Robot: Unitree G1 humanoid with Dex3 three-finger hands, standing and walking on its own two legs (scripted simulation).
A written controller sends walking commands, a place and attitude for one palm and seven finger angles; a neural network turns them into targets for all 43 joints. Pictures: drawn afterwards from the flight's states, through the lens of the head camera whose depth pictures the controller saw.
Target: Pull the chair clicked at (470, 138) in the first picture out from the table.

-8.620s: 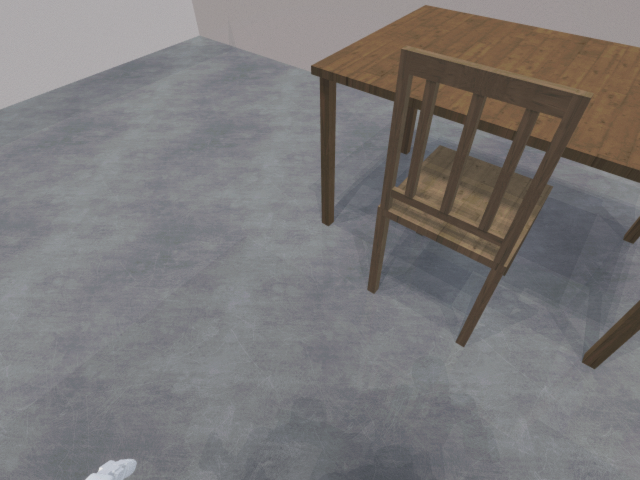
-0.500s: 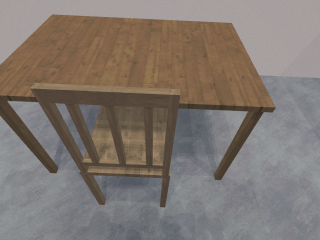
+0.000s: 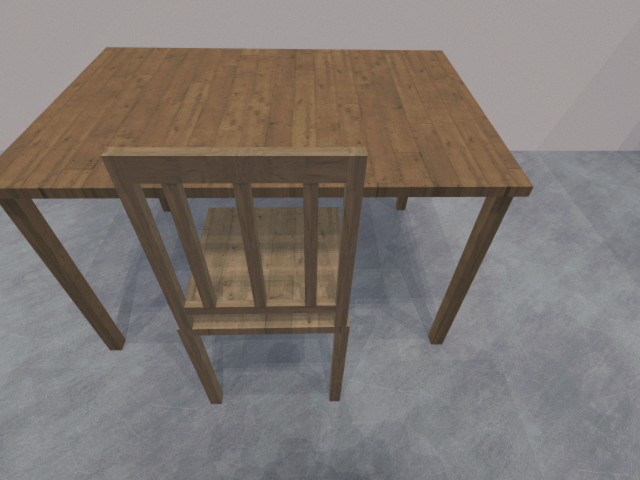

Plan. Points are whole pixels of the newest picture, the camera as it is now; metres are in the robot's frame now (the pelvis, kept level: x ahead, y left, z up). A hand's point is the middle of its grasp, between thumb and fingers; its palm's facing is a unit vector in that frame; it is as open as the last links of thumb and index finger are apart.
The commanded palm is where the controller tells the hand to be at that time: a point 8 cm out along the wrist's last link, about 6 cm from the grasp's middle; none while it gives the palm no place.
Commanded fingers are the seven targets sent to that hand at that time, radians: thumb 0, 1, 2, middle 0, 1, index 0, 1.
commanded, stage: come to a stop and stand still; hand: left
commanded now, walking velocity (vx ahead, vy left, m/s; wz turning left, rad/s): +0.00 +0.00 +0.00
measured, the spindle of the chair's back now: (252, 251) +0.52 +0.15 -0.06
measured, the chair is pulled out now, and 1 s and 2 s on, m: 0.00 0.00 0.00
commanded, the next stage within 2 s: look again from close up in 0.92 s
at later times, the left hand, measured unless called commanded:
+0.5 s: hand out of the picture -0.11 +0.19 -0.17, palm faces +0.02 -0.99 -0.15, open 7.4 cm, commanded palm none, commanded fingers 0.00 0.90 0.90 -0.20 -0.30 -0.20 -0.30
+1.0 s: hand out of the picture -0.09 +0.22 -0.17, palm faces +0.02 -0.99 -0.16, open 7.3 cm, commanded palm none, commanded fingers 0.00 0.90 0.90 -0.20 -0.30 -0.20 -0.30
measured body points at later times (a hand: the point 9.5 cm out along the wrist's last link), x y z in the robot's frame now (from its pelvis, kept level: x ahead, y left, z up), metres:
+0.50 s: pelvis -0.04 +0.03 +0.01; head -0.05 +0.05 +0.46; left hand -0.11 +0.24 -0.16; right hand -0.04 -0.20 -0.14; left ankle +0.03 +0.08 -0.72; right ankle -0.09 -0.09 -0.72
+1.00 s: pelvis -0.05 +0.06 +0.01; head -0.05 +0.08 +0.46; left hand -0.09 +0.27 -0.15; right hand -0.05 -0.17 -0.14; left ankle +0.03 +0.08 -0.72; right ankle -0.09 -0.09 -0.72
